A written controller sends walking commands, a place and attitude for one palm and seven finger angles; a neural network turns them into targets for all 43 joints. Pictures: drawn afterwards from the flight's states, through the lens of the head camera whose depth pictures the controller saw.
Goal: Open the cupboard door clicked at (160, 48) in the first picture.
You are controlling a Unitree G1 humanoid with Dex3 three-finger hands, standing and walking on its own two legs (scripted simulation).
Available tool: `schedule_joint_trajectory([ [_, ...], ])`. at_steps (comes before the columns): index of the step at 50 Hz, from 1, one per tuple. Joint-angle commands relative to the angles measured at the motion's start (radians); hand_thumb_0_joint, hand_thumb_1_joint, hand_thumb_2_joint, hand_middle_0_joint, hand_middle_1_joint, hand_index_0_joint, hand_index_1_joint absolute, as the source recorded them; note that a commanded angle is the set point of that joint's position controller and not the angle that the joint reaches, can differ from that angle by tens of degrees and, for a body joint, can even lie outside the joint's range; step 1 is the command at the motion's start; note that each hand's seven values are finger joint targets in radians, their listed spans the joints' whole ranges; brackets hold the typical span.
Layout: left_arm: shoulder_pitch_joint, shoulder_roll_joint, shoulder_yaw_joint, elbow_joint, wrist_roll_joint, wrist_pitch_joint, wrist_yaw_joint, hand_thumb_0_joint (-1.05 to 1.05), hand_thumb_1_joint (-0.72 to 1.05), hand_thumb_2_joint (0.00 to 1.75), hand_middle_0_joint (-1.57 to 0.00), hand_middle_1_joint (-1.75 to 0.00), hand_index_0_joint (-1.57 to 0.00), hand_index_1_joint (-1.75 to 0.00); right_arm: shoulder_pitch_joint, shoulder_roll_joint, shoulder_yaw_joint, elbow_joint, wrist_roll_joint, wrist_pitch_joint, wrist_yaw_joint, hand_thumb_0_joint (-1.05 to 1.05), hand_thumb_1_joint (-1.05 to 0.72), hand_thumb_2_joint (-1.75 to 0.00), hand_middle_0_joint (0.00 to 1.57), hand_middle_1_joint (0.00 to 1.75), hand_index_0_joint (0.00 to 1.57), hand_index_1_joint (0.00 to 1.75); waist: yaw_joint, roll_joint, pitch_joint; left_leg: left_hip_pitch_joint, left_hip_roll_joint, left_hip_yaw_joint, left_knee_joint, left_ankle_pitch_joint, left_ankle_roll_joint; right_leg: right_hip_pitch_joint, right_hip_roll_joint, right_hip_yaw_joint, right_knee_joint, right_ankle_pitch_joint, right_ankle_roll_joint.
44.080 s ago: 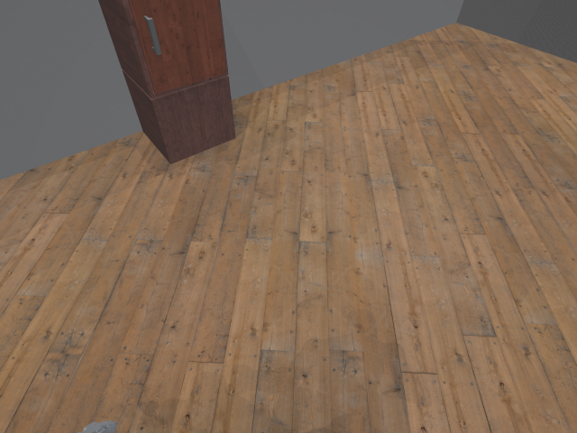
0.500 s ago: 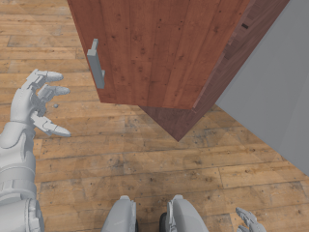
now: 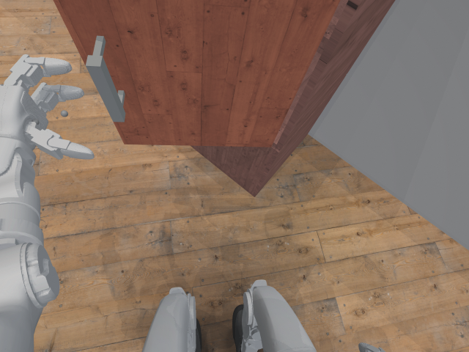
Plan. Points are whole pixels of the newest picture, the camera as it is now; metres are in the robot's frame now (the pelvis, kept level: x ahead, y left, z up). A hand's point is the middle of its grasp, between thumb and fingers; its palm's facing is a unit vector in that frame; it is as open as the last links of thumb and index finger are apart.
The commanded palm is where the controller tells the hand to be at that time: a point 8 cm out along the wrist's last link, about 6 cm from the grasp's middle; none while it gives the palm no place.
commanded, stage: move the hooked fingers beside the handle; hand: left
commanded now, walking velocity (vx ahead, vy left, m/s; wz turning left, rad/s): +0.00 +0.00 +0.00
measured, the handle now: (110, 82) +0.55 +0.19 +0.04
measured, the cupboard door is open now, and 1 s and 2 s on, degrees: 42 42 42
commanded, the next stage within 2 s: slide the fingers in behind the handle in 0.96 s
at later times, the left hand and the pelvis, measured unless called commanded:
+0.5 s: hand (62, 103) +0.51 +0.26 +0.03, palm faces -0.01 -1.00 -0.02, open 14.0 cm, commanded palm +0.49 +0.29 +0.04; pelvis +0.00 +0.00 +0.00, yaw -1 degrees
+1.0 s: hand (65, 104) +0.50 +0.25 +0.04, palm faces -0.03 -1.00 -0.02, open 14.0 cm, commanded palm +0.49 +0.28 +0.04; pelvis +0.01 +0.01 +0.00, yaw -1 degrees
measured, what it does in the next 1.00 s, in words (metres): stands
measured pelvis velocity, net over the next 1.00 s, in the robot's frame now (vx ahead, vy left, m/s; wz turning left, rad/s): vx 0.01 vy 0.01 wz -0.01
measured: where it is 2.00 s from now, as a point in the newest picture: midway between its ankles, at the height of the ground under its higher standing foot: outside the picture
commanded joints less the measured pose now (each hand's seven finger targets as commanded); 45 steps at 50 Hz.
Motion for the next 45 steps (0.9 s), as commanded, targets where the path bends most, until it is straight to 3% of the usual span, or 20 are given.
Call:
schedule_joint_trajectory([
  [1,-0.423,0.302,0.042,-0.195,-0.02,-0.069,0.0,0.0,-0.5,0.3,-0.3,-1.2,-0.3,-1.2,0.161,-0.19,-0.069,-0.06,-0.006,-0.007,-0.014,0.0,-0.9,-0.9,0.2,0.3,0.2,0.3,-0.014,0.153,-0.534,0.378,0.012,-0.118,-0.141,0.448,-0.038,0.234,0.01,0.086,-0.113,0.268,0.01],
  [5,-0.46,0.357,0.059,-0.132,-0.001,-0.045,0.0,0.0,-0.5,0.3,-0.3,-1.2,-0.3,-1.2,0.173,-0.199,-0.061,-0.049,-0.007,0.004,-0.014,0.0,-0.9,-0.9,0.2,0.3,0.2,0.3,-0.033,0.141,-0.503,0.316,0.015,-0.113,-0.129,0.41,-0.03,0.236,0.01,0.093,-0.119,0.255,0.014],
  [7,-0.47,0.371,0.066,-0.138,0.004,-0.044,-0.002,0.0,-0.5,0.3,-0.3,-1.2,-0.3,-1.2,0.187,-0.203,-0.06,-0.051,-0.01,0.007,-0.012,0.0,-0.9,-0.9,0.2,0.3,0.2,0.3,-0.026,0.167,-0.548,0.355,0.018,-0.121,-0.127,0.445,-0.034,0.225,0.014,0.088,-0.11,0.269,0.011],
  [8,-0.494,0.369,0.058,-0.132,0.006,-0.041,-0.001,0.0,-0.5,0.3,-0.3,-1.2,-0.3,-1.2,0.186,-0.203,-0.06,-0.048,-0.01,0.008,-0.013,0.0,-0.9,-0.9,0.2,0.3,0.2,0.3,-0.042,0.163,-0.544,0.342,0.019,-0.118,-0.117,0.435,-0.03,0.217,0.013,0.092,-0.112,0.268,0.014],
  [12,-0.406,0.405,0.092,-0.114,0.01,-0.031,-0.008,0.0,-0.5,0.3,-0.3,-1.2,-0.3,-1.2,0.195,-0.206,-0.058,-0.066,-0.012,0.016,-0.006,0.0,-0.9,-0.9,0.2,0.3,0.2,0.3,-0.012,0.162,-0.555,0.334,0.019,-0.116,-0.121,0.464,-0.032,0.244,0.016,0.088,-0.103,0.29,0.011],
  [14,-0.428,0.393,0.083,-0.139,0.006,-0.027,-0.013,0.0,-0.5,0.3,-0.3,-1.2,-0.3,-1.2,0.195,-0.205,-0.058,-0.066,-0.011,0.023,-0.003,0.0,-0.9,-0.9,0.2,0.3,0.2,0.3,-0.024,0.171,-0.556,0.342,0.023,-0.117,-0.12,0.466,-0.031,0.231,0.015,0.085,-0.103,0.293,0.015],
  [16,-0.424,0.421,0.105,-0.16,0.0,-0.032,-0.018,0.0,-0.5,0.3,-0.3,-1.2,-0.3,-1.2,0.196,-0.206,-0.06,-0.071,-0.01,0.024,-0.003,0.0,-0.9,-0.9,0.2,0.3,0.2,0.3,-0.015,0.174,-0.573,0.346,0.022,-0.119,-0.118,0.475,-0.031,0.248,0.018,0.088,-0.099,0.304,0.011],
  [20,-0.428,0.411,0.11,-0.202,-0.004,-0.041,-0.015,0.0,-0.5,0.3,-0.3,-1.2,-0.3,-1.2,0.199,-0.206,-0.067,-0.061,-0.01,0.026,0.0,0.0,-0.9,-0.9,0.2,0.3,0.2,0.3,-0.015,0.184,-0.594,0.395,0.026,-0.129,-0.126,0.496,-0.037,0.231,0.018,0.081,-0.106,0.297,0.013],
  [22,-0.437,0.377,0.082,-0.215,-0.008,-0.044,-0.021,0.0,-0.5,0.3,-0.3,-1.2,-0.3,-1.2,0.199,-0.203,-0.066,-0.055,-0.01,0.028,0.002,0.0,-0.9,-0.9,0.2,0.3,0.2,0.3,-0.02,0.217,-0.592,0.44,0.029,-0.137,-0.126,0.529,-0.043,0.192,0.02,0.076,-0.107,0.296,0.011],
  [24,-0.434,0.356,0.07,-0.198,-0.009,-0.038,-0.02,0.0,-0.5,0.3,-0.3,-1.2,-0.3,-1.2,0.199,-0.203,-0.067,-0.048,-0.01,0.03,0.0,0.0,-0.9,-0.9,0.2,0.3,0.2,0.3,-0.032,0.189,-0.563,0.432,0.029,-0.138,-0.129,0.512,-0.04,0.19,0.02,0.073,-0.115,0.288,0.014],
  [26,-0.431,0.361,0.072,-0.212,-0.009,-0.04,-0.018,0.0,-0.5,0.3,-0.3,-1.2,-0.3,-1.2,0.2,-0.203,-0.068,-0.05,-0.009,0.031,-0.001,0.0,-0.9,-0.9,0.2,0.3,0.2,0.3,-0.021,0.219,-0.572,0.466,0.03,-0.147,-0.135,0.546,-0.049,0.176,0.02,0.068,-0.109,0.289,0.007],
  [28,-0.443,0.289,0.018,-0.195,-0.005,-0.034,-0.013,0.0,-0.5,0.3,-0.3,-1.2,-0.3,-1.2,0.197,-0.199,-0.07,-0.039,-0.009,0.033,0.0,0.0,-0.9,-0.9,0.2,0.3,0.2,0.3,-0.04,0.223,-0.534,0.499,0.036,-0.159,-0.143,0.545,-0.057,0.12,0.019,0.058,-0.121,0.263,0.011],
  [30,-0.439,0.3,0.031,-0.181,-0.006,-0.032,-0.003,0.0,-0.5,0.3,-0.3,-1.2,-0.3,-1.2,0.199,-0.203,-0.071,-0.036,-0.011,0.035,-0.002,0.0,-0.9,-0.9,0.2,0.3,0.2,0.3,-0.04,0.193,-0.524,0.485,0.034,-0.162,-0.145,0.524,-0.057,0.124,0.019,0.056,-0.122,0.249,0.009],
  [33,-0.432,0.319,0.05,-0.198,-0.006,-0.045,0.006,0.0,-0.5,0.3,-0.3,-1.2,-0.3,-1.2,0.2,-0.201,-0.071,-0.042,-0.014,0.035,-0.001,0.0,-0.9,-0.9,0.2,0.3,0.2,0.3,-0.022,0.218,-0.559,0.52,0.034,-0.167,-0.146,0.592,-0.071,0.136,0.018,0.054,-0.116,0.271,0.008],
  [36,-0.414,0.283,0.029,-0.191,-0.006,-0.05,0.012,0.0,-0.5,0.3,-0.3,-1.2,-0.3,-1.2,0.193,-0.194,-0.07,-0.049,-0.013,0.038,0.004,0.0,-0.9,-0.9,0.2,0.3,0.2,0.3,-0.027,0.204,-0.534,0.515,0.035,-0.163,-0.145,0.613,-0.07,0.135,0.021,0.051,-0.114,0.283,0.007],
  [37,-0.403,0.312,0.049,-0.193,0.002,-0.052,0.017,0.0,-0.5,0.3,-0.3,-1.2,-0.3,-1.2,0.192,-0.198,-0.071,-0.051,-0.014,0.042,0.003,0.0,-0.9,-0.9,0.2,0.3,0.2,0.3,-0.017,0.203,-0.544,0.518,0.038,-0.164,-0.147,0.612,-0.074,0.14,0.019,0.052,-0.113,0.279,0.008],
  [40,-0.42,0.267,0.015,-0.19,0.003,-0.052,0.024,0.0,-0.5,0.3,-0.3,-1.2,-0.3,-1.2,0.183,-0.194,-0.071,-0.054,-0.012,0.046,0.004,0.0,-0.9,-0.9,0.2,0.3,0.2,0.3,-0.034,0.191,-0.515,0.506,0.037,-0.167,-0.153,0.573,-0.073,0.126,0.02,0.05,-0.118,0.26,0.01],
  [45,-0.448,0.268,0.016,-0.225,0.0,-0.072,0.034,0.0,-0.5,0.3,-0.3,-1.2,-0.3,-1.2,0.181,-0.196,-0.073,-0.054,-0.015,0.046,0.004,0.0,-0.9,-0.9,0.2,0.3,0.2,0.3,-0.028,0.222,-0.555,0.555,0.039,-0.184,-0.158,0.597,-0.087,0.111,0.018,0.047,-0.114,0.247,0.009],
])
